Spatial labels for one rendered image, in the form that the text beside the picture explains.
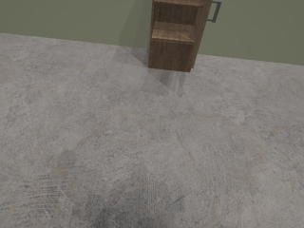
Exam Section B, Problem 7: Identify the handle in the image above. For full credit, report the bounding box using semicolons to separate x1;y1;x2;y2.
207;0;222;23

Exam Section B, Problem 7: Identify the cupboard door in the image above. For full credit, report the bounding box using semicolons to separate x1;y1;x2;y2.
191;0;213;68

